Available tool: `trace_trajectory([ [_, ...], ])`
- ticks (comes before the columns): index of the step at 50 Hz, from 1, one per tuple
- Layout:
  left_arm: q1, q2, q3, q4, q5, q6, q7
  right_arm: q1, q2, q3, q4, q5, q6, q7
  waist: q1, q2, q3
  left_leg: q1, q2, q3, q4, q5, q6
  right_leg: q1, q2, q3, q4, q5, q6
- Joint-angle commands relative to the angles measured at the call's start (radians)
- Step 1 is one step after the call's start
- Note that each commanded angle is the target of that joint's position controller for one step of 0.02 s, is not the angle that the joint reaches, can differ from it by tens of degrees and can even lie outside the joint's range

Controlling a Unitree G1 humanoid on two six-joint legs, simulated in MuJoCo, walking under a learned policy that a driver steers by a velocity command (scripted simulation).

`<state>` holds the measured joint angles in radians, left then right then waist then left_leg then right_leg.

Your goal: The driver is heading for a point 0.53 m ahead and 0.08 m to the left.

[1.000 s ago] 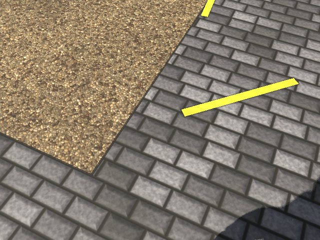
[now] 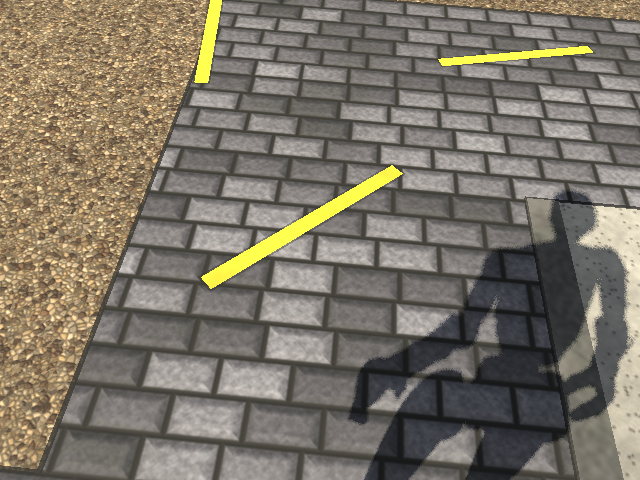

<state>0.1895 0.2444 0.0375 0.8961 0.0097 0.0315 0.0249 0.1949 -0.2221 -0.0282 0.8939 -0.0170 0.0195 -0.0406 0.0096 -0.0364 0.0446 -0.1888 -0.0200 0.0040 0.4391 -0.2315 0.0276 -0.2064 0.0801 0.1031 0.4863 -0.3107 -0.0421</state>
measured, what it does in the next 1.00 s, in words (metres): stands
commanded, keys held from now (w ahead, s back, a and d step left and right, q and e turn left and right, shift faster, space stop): no key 1.00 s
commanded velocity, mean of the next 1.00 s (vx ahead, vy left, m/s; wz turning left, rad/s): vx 0.00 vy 0.00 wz -0.03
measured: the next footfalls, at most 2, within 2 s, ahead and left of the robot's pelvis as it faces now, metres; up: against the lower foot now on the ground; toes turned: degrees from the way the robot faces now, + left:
right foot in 1.80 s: +0.10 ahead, -0.10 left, +0.00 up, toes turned -2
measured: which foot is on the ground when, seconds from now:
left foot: down 0.00-1.00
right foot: down 0.00-1.00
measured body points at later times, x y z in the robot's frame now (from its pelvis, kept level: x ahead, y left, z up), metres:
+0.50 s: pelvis +0.00 +0.01 +0.01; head +0.00 +0.01 +0.46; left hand +0.01 +0.26 -0.15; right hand +0.04 -0.24 -0.14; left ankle +0.00 +0.10 -0.74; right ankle -0.01 -0.11 -0.74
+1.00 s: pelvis +0.00 +0.01 +0.00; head +0.01 +0.02 +0.45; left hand -0.01 +0.24 -0.16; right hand +0.01 -0.22 -0.15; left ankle +0.00 +0.10 -0.74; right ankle -0.01 -0.11 -0.74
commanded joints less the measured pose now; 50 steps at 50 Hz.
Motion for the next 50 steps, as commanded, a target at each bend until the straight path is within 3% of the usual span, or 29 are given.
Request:
trace_trajectory([
  [1, 0.046, 0.082, 0.013, -0.001, 0.0, 0.001, 0.003, -0.068, -0.12, -0.008, -0.049, -0.003, -0.026, 0.01, 0.033, 0.183, -0.039, -0.009, 0.246, -0.222, -0.165, 0.286, 0.116, 0.069, -0.055, 0.018, -0.059, 0.045, 0.0],
  [4, 0.021, 0.106, 0.012, 0.026, 0.009, -0.009, -0.005, -0.01, -0.141, -0.011, -0.023, 0.006, -0.026, 0.005, -0.001, 0.167, -0.039, 0.002, 0.158, -0.172, -0.171, 0.161, 0.046, 0.108, -0.1, 0.05, -0.129, 0.22, 0.018],
  [8, 0.042, 0.086, 0.004, 0.092, 0.002, -0.017, 0.001, 0.003, -0.124, -0.009, 0.015, 0.01, -0.023, 0.005, -0.004, 0.068, -0.004, 0.058, 0.134, -0.14, -0.162, 0.093, 0.037, 0.048, -0.113, 0.06, -0.174, 0.211, 0.025],
  [13, 0.04, 0.08, -0.002, 0.142, 0.001, -0.024, 0.006, 0.012, -0.117, -0.007, 0.055, 0.008, -0.026, 0.009, -0.012, 0.035, -0.007, 0.069, 0.121, -0.128, -0.151, 0.089, 0.038, 0.043, -0.125, 0.065, -0.191, 0.213, 0.021],
  [28, 0.081, 0.058, -0.025, 0.234, -0.001, -0.028, 0.014, 0.067, -0.086, 0.013, 0.158, 0.008, -0.025, 0.007, -0.01, 0.04, 0.007, 0.046, 0.103, -0.12, -0.146, 0.085, 0.032, 0.042, -0.138, 0.058, -0.184, 0.208, 0.011],
  [50, 0.125, 0.011, -0.04, 0.272, -0.002, -0.03, 0.022, 0.135, -0.038, 0.024, 0.219, 0.007, -0.028, 0.0, -0.012, 0.037, 0.019, 0.042, 0.096, -0.117, -0.126, 0.123, 0.033, 0.029, -0.139, 0.043, -0.163, 0.218, 0.012],
])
